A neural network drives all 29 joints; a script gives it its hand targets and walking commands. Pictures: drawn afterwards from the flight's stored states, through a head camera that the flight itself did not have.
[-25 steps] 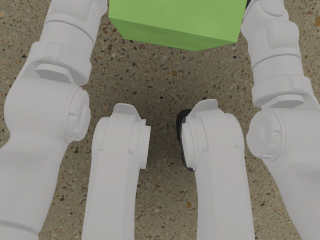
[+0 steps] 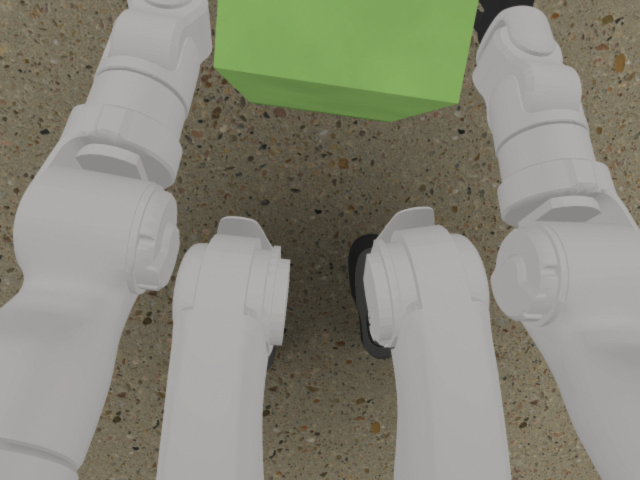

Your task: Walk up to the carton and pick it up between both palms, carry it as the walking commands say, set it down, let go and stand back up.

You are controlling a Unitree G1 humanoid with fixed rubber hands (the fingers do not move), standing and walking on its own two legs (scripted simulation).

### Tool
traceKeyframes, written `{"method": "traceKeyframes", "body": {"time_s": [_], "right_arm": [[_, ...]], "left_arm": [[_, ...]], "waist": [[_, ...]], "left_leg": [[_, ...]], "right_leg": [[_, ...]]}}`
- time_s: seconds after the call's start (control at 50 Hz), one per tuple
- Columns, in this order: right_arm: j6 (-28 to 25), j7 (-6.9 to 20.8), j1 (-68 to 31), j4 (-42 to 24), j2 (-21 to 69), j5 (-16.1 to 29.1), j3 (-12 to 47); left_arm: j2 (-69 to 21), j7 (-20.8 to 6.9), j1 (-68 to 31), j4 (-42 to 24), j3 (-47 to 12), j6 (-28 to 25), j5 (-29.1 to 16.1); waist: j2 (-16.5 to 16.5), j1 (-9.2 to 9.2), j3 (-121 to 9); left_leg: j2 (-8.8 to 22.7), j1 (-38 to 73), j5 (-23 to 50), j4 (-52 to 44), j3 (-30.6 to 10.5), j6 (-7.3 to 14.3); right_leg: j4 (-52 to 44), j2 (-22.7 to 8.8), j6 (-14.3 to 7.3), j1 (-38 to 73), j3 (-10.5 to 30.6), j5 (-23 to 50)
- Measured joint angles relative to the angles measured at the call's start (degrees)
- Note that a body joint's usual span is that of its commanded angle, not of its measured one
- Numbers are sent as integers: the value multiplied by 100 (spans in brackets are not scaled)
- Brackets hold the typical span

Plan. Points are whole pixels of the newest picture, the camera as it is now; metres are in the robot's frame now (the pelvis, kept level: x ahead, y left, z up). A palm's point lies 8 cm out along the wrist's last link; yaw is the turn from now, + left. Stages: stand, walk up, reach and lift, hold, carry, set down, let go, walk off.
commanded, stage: set down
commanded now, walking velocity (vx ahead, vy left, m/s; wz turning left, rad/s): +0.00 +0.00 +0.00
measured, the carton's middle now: out of the picture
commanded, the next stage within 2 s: none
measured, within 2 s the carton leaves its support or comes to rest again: neither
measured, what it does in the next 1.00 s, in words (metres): stands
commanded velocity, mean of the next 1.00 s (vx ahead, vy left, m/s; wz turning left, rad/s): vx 0.00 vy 0.00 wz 0.00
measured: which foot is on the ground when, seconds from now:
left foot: down 0.00-1.00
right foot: down 0.00-1.00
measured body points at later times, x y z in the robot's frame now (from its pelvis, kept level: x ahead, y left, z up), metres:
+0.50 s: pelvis +0.00 +0.00 -0.01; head +0.35 +0.00 +0.26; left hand +0.56 +0.11 -0.17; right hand +0.52 -0.19 -0.17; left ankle +0.09 +0.09 -0.32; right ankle +0.11 -0.11 -0.32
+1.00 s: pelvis +0.00 +0.00 +0.01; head +0.37 +0.00 +0.25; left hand +0.57 +0.13 -0.18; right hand +0.53 -0.20 -0.18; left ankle +0.09 +0.09 -0.32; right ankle +0.11 -0.11 -0.32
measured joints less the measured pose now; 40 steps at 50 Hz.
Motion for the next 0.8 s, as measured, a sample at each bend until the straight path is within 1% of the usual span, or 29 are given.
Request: {"method": "traceKeyframes", "body": {"time_s": [0.26,0.54,0.72,0.8], "right_arm": [[-123,245,114,104,-16,-85,-75],[-129,396,-57,285,-83,-188,-125],[-288,385,-165,439,-64,-204,-136],[-440,242,-225,531,-70,-96,-50]], "left_arm": [[-13,-173,107,63,80,-87,76],[45,-304,14,103,134,-74,171],[69,-270,92,-10,145,-254,152],[117,-212,120,-90,-2,-365,10]], "waist": [[-6,-7,-186],[0,-28,-31],[-16,-42,29],[-58,-24,43]], "left_leg": [[59,-120,-23,58,37,39],[113,-105,36,128,61,85],[141,-97,40,108,21,72],[169,-94,40,41,-7,53]], "right_leg": [[70,-40,-23,-119,-10,-33],[128,-78,-12,-73,-29,0],[87,-88,-19,-53,-70,10],[10,-85,-37,-63,-89,31]]}}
